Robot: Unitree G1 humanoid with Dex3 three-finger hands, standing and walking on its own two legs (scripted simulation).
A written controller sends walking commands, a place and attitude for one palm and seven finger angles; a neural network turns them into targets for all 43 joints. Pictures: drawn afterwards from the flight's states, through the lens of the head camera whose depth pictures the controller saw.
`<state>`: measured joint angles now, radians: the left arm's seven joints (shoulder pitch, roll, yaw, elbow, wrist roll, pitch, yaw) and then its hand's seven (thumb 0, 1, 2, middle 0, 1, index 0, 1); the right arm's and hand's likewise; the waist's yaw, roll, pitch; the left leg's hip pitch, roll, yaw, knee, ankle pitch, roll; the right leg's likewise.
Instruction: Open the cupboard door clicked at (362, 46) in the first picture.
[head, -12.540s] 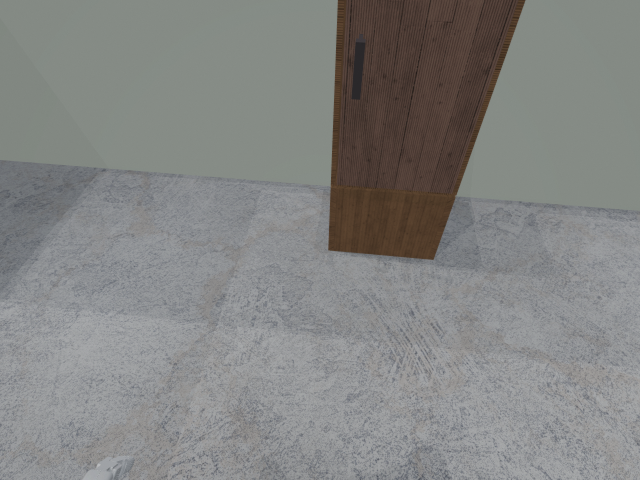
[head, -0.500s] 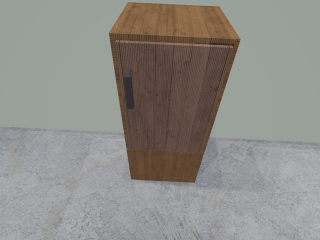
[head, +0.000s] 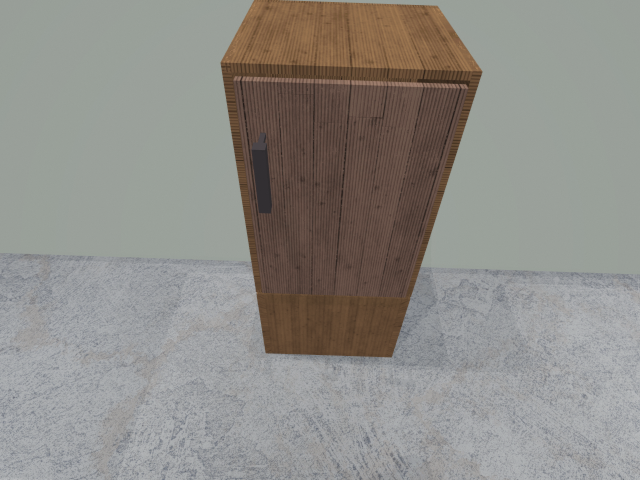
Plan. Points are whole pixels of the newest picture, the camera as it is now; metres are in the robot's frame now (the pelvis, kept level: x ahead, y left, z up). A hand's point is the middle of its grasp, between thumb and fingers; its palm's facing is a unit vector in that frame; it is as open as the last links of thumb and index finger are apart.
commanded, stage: shuffle to correct the standing spot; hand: left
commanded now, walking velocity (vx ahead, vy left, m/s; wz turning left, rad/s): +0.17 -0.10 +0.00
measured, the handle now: (264, 173) +0.65 +0.15 +0.03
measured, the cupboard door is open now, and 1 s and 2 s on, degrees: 0 0 0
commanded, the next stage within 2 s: come to a stop and stand still in 0.34 s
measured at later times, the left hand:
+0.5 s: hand out of the picture +0.10 +0.13 -0.18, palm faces -0.01 -0.99 -0.14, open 7.3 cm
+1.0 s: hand out of the picture +0.17 +0.15 -0.20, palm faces +0.08 -0.98 -0.16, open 7.4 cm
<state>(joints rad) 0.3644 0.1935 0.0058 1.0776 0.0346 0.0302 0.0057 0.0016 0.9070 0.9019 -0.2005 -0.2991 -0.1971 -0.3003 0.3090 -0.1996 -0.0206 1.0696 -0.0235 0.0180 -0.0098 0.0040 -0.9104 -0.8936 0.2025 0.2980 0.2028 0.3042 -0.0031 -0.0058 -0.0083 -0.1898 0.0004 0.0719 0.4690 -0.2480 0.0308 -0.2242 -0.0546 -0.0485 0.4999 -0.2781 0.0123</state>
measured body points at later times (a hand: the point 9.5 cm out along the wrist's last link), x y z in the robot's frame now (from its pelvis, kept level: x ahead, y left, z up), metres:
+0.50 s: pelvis +0.10 -0.03 +0.00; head +0.11 -0.02 +0.45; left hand +0.10 +0.19 -0.16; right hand +0.06 -0.23 -0.15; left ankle +0.05 +0.07 -0.74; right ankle +0.13 -0.16 -0.69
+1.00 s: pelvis +0.08 -0.03 -0.02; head +0.09 -0.01 +0.43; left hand +0.17 +0.20 -0.18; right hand +0.15 -0.28 -0.15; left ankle +0.09 +0.06 -0.74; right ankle +0.20 -0.19 -0.72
